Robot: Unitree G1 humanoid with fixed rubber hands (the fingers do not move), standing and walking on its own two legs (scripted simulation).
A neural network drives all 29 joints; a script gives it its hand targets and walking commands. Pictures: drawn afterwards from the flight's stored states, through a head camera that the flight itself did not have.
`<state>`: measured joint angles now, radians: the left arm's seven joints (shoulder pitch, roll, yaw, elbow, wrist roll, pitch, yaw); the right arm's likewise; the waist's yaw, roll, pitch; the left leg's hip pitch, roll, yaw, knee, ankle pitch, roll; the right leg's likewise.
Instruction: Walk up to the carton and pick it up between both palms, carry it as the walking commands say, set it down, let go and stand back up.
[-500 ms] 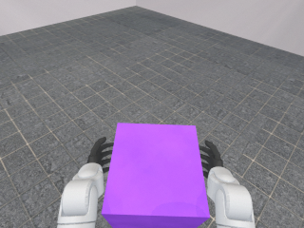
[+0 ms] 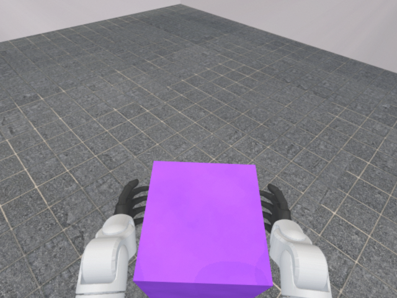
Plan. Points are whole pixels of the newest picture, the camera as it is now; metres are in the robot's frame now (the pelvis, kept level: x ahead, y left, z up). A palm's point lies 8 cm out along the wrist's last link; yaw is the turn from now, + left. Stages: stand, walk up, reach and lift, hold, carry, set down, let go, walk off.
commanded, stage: carry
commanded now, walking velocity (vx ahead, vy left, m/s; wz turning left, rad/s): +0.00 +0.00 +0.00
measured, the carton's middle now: (201, 237) +0.27 +0.00 -0.01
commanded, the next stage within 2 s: hold in 0.88 s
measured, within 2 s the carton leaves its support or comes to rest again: neither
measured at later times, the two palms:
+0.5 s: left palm (124, 216) +0.27 +0.15 +0.07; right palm (278, 221) +0.27 -0.14 +0.07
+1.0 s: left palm (129, 227) +0.27 +0.14 +0.03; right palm (274, 237) +0.26 -0.14 +0.02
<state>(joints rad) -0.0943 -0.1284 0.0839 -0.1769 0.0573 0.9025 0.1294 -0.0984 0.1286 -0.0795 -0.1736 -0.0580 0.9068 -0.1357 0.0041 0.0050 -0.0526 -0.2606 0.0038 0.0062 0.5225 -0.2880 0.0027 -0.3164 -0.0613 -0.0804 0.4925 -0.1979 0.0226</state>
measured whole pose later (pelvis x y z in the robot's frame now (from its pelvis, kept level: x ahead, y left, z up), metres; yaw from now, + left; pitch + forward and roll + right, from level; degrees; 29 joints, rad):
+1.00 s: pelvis +0.01 +0.00 +0.01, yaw -1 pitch -2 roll +0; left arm -0.07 -0.13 0.07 0.02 0.16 0.77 0.06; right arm -0.06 0.13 -0.07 0.02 -0.14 0.77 -0.09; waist 0.00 0.02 0.03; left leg -0.12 0.01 0.02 0.39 -0.24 0.00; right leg -0.18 -0.04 -0.02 0.37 -0.15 0.03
